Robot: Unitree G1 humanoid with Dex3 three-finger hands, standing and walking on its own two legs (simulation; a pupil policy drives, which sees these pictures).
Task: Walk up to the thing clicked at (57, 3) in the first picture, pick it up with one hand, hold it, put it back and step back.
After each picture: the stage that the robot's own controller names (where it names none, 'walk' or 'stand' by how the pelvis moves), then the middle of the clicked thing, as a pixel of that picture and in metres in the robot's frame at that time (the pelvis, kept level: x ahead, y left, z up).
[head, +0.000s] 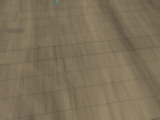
stand; (56, 0) +2.23 +0.43 -0.72
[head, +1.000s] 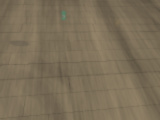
walk; (63, 15) +2.11 +0.26 -0.71
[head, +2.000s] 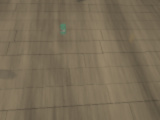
walk; (63, 29) +1.47 +0.21 -0.72
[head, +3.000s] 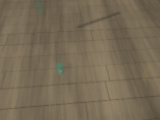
walk; (59, 68) +0.94 +0.22 -0.71
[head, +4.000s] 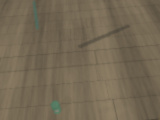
walk; (56, 107) +0.53 +0.25 -0.70
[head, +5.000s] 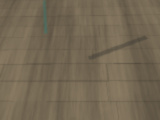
stand; out of the picture +0.32 +0.21 -0.70
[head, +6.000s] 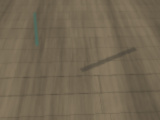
stand; out of the picture +0.27 +0.19 -0.72
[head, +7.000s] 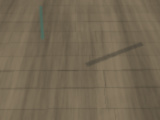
stand; out of the picture +0.29 +0.18 -0.72
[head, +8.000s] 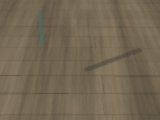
stand; out of the picture +0.26 +0.20 -0.72
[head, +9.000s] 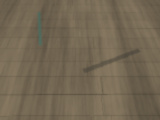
stand; out of the picture +0.27 +0.20 -0.73
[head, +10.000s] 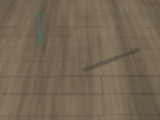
stand; out of the picture +0.26 +0.20 -0.73
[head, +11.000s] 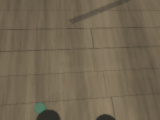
go down; (41, 109) +0.30 +0.21 -0.56
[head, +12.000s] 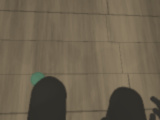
go down; (39, 81) +0.34 +0.24 -0.33
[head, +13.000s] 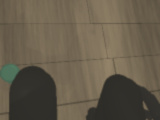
close in; (12, 75) +0.32 +0.26 -0.25
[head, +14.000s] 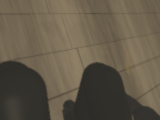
close; out of the picture +0.31 +0.27 -0.21
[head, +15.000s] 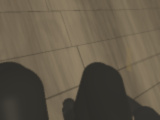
close; out of the picture +0.32 +0.28 -0.20
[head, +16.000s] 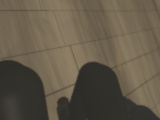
lift; out of the picture +0.32 +0.28 -0.21
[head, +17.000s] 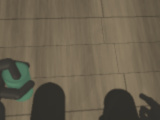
lift; (19, 83) +0.29 +0.22 -0.03
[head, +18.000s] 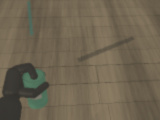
hold; (36, 89) +0.31 +0.17 +0.02
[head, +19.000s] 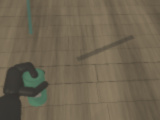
hold; (35, 87) +0.32 +0.17 +0.00
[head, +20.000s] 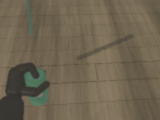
hold; (37, 87) +0.32 +0.17 +0.00
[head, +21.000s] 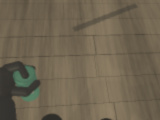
crouch; (27, 84) +0.33 +0.20 -0.05
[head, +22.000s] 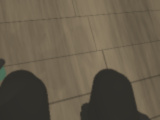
lower; out of the picture +0.36 +0.27 -0.15
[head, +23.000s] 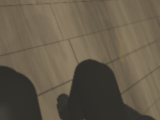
lower; out of the picture +0.36 +0.29 -0.21
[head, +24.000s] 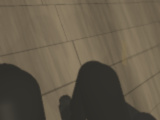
lower; out of the picture +0.35 +0.30 -0.21
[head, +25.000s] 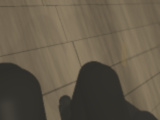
lower; out of the picture +0.34 +0.30 -0.21
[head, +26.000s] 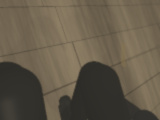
lower; out of the picture +0.33 +0.29 -0.21
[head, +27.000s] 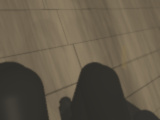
withdraw; out of the picture +0.31 +0.27 -0.22
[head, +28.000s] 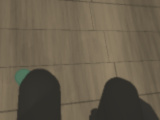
stand; (24, 79) +0.32 +0.24 -0.28
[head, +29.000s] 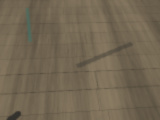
stand; out of the picture +0.25 +0.19 -0.65
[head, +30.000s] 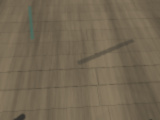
stand; out of the picture +0.28 +0.21 -0.66
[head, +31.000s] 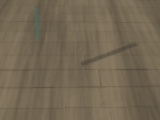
stand; out of the picture +0.28 +0.19 -0.69
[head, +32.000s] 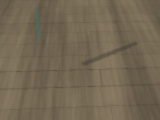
walk; out of the picture +0.29 +0.19 -0.72
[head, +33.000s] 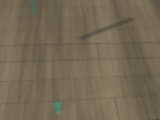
walk; (57, 107) +0.42 +0.16 -0.70
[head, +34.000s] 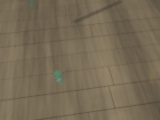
walk; (58, 76) +0.70 +0.26 -0.69
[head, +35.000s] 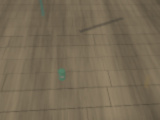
stand; (61, 74) +0.90 +0.21 -0.71
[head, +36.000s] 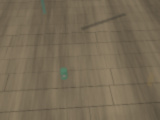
stand; (63, 73) +0.88 +0.20 -0.73
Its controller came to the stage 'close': yes
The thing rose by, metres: 0.72
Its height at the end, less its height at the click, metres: +0.00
